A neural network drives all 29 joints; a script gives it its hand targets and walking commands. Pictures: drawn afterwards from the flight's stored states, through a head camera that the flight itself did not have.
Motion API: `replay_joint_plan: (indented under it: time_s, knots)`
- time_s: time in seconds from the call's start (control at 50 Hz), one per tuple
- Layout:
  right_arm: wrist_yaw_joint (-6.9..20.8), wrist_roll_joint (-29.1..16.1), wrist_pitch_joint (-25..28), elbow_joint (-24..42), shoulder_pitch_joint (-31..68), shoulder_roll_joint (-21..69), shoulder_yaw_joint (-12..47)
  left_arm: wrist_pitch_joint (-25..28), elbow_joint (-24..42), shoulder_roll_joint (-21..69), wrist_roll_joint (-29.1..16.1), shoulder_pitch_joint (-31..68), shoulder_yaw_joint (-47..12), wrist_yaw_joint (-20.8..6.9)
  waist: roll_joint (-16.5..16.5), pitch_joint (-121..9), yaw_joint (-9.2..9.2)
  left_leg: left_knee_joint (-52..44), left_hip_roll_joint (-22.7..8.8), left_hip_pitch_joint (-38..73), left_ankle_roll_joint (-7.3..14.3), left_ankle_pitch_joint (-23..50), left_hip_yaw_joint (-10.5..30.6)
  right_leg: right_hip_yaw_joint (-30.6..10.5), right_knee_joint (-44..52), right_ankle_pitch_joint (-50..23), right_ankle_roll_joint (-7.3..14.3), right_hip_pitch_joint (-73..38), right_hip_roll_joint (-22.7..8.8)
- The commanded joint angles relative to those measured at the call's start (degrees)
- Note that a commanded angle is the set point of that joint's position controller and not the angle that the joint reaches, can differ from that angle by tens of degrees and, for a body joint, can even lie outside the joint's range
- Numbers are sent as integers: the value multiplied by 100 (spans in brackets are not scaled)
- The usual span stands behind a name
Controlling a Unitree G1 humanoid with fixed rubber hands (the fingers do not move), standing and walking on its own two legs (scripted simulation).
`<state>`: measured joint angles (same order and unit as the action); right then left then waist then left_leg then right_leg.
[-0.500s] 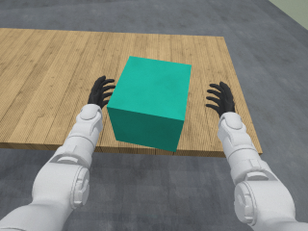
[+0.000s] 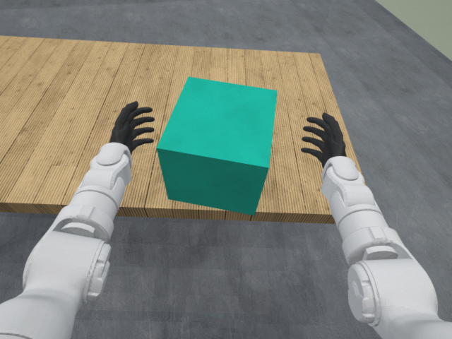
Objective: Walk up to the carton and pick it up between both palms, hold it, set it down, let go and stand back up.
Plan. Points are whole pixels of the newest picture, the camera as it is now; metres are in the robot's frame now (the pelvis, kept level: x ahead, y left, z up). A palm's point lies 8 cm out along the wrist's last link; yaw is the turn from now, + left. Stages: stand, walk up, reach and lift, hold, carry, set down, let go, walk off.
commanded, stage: let go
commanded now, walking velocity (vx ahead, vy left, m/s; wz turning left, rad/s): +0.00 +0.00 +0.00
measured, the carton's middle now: (221, 146) +0.51 -0.01 +0.00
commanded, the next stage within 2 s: stand in 0.44 s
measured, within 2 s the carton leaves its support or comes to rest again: neither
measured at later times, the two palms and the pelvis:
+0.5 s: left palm (116, 164) +0.41 +0.19 +0.07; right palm (342, 181) +0.38 -0.23 +0.06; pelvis +0.02 +0.00 +0.00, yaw +0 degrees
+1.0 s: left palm out of the picture +0.09 +0.28 -0.11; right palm out of the picture +0.13 -0.30 -0.13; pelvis +0.10 -0.01 -0.01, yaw -1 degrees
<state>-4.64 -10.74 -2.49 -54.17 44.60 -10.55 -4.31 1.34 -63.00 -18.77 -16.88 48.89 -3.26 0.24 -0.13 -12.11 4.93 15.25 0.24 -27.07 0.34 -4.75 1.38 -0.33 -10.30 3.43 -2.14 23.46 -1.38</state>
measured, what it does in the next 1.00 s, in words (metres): shifts its weight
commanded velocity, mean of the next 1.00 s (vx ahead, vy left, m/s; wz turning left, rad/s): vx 0.00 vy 0.00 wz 0.00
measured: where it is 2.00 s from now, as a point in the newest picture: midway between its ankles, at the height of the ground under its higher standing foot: outside the picture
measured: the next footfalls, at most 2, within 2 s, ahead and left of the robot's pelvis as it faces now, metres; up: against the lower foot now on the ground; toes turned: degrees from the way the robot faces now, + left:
none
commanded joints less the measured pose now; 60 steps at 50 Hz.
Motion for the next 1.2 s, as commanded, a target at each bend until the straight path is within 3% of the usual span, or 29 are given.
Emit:
replay_joint_plan:
  time_s: [0.0,0.04,0.08,0.14,0.26,0.3,0.4,0.42,0.44,0.46,0.5,0.54,0.58,0.64,0.7,0.74,0.78,0.8,0.82,0.84,0.86,0.9,0.94,1.0,1.06,1.1,1.12,1.16,1.18]
  knots:
    - [28,22,224,936,2335,-845,-176,153,1048,-717,15,2621,137,44,547,-2982,-24,383,84,2079,-503,1924,-25,29,-149,-852,169,-941,246]
    - [57,68,213,884,2500,-872,-196,149,842,-659,-49,2704,96,33,442,-2820,32,359,71,1897,-492,1708,24,44,-173,-710,153,-932,251]
    - [74,-28,268,1003,2372,-897,-152,182,1182,-627,-83,2624,37,80,523,-3069,3,399,60,2038,-507,2150,4,57,-214,-1076,163,-1048,255]
    - [57,12,197,822,2269,-1047,-164,47,1069,-695,-17,2501,115,74,495,-2973,44,457,95,2161,-573,2302,28,71,-162,-1195,190,-1160,308]
    - [-30,-149,147,1032,2508,-922,100,-90,1216,-746,-7,2615,223,124,267,-2939,-11,379,144,1903,-474,2383,5,27,-218,-1582,137,-1531,273]
    - [-41,-201,83,815,2388,-911,112,-148,1157,-680,10,2555,152,85,418,-2926,44,325,156,1964,-492,2386,6,4,-211,-1680,169,-1689,257]
    - [-144,-286,-84,1452,2373,-1075,140,-431,1806,-844,73,2404,336,64,299,-3105,13,294,203,2157,-487,2763,7,-38,-173,-2113,131,-2036,293]
    - [93,1182,123,-1278,-3849,-759,386,-165,238,-372,2006,-3751,1056,-230,69,-842,-486,630,-286,1954,-339,376,181,-489,-488,-513,124,-2290,-600]
    - [209,1556,187,-955,-3906,-991,-36,-103,78,-828,2428,-4048,1148,-390,-359,-1042,-171,659,-511,1376,-2,-980,237,-399,-711,582,80,-2224,-936]
    - [336,1763,269,-708,-3660,-1178,-278,-91,551,-762,2609,-3919,1151,-450,-80,-221,-294,316,-617,1005,53,-1557,388,-481,-635,1523,77,-1571,-905]
    - [573,1817,471,-225,-3238,-1345,-391,-51,1330,-507,2545,-3533,1005,-505,577,918,-458,40,-720,485,-42,-1882,492,-454,-747,1364,-25,-767,-717]
    - [679,1682,664,54,-3513,-1323,-333,107,1619,-477,2429,-3719,944,-440,304,840,-483,35,-797,594,-36,-1421,649,-457,-794,735,20,-863,-662]
    - [716,1705,913,414,-3905,-1332,-355,282,1842,-582,2407,-3964,923,-336,-145,485,-476,260,-843,1005,27,-364,762,-445,-911,171,108,-1118,-726]
    - [676,1631,944,1052,-4498,-1305,-265,419,2234,-647,2289,-4825,798,-306,328,64,-445,768,-863,1712,54,1574,552,-447,-1295,-1065,158,-1149,-730]
    - [654,1522,781,1048,-5079,-1430,-255,402,2056,-861,2069,-5644,751,-262,629,-436,-431,1133,-937,2524,113,3269,441,-426,-1584,-1618,141,-1198,-645]
    - [637,1444,721,957,-5241,-1496,-268,371,1871,-1043,1990,-6129,714,-215,664,-437,-453,1123,-928,2926,110,3481,364,-412,-1657,-1383,129,-976,-614]
    - [570,1433,649,814,-5437,-1694,-278,364,1818,-1169,1973,-6558,704,-158,383,-469,-539,1265,-924,3120,116,3926,283,-301,-1694,-1684,110,-1042,-546]
    - [545,1423,608,733,-5604,-1670,-294,354,1766,-1157,1970,-6649,679,-118,228,-204,-516,1291,-935,2942,102,4014,308,-359,-1698,-1633,120,-1060,-528]
    - [549,1411,581,612,-5810,-1707,-299,319,1766,-1085,1945,-6683,632,-83,437,-118,-446,1308,-910,3010,87,3991,220,-398,-1630,-1871,159,-995,-575]
    - [526,1392,538,515,-5733,-1733,-283,298,1728,-1113,1941,-6833,637,-90,484,-32,-496,1183,-896,2871,98,3539,205,-315,-1510,-1535,140,-1091,-509]
    - [542,1351,546,515,-5921,-1623,-239,281,1684,-1208,1949,-7016,639,-71,154,26,-451,1127,-845,2851,118,3317,258,-408,-1556,-1933,161,-1239,-551]
    - [499,1348,495,335,-6075,-1628,-181,239,1627,-1007,1905,-7198,527,-39,-137,606,-500,968,-858,2580,132,2835,252,-455,-1498,-1737,151,-1140,-634]
    - [468,1361,451,218,-6279,-1709,-171,188,1569,-949,1902,-7464,531,15,72,622,-475,1020,-780,2482,137,2794,176,-481,-1481,-2157,190,-1500,-643]
    - [445,1284,447,133,-6440,-1652,-113,114,1556,-838,1838,-7636,448,19,-252,689,-533,894,-732,2295,125,2244,180,-462,-1473,-2201,223,-1724,-635]
    - [408,1287,411,53,-6517,-1664,-37,51,1570,-811,1848,-7782,453,67,-41,824,-564,910,-648,2209,69,2344,67,-424,-1513,-2545,229,-1836,-610]
    - [388,1291,380,-17,-6621,-1568,36,-3,1536,-934,1847,-7807,472,78,-397,918,-572,862,-684,2059,83,2237,128,-375,-1586,-2795,255,-2009,-635]
    - [381,1264,364,-41,-6672,-1594,30,-28,1518,-806,1824,-7838,426,88,-437,1015,-561,842,-653,2078,83,1751,167,-414,-1492,-2646,271,-1849,-607]
    - [374,1277,354,-110,-6725,-1598,41,-56,1540,-872,1843,-7796,463,100,51,961,-546,883,-657,2036,75,2212,91,-421,-1518,-2572,268,-2091,-608]
    - [374,1258,381,-155,-6773,-1479,102,-56,1572,-823,1817,-7884,460,108,209,792,-588,880,-659,2142,57,1979,61,-454,-1520,-2464,281,-2067,-649]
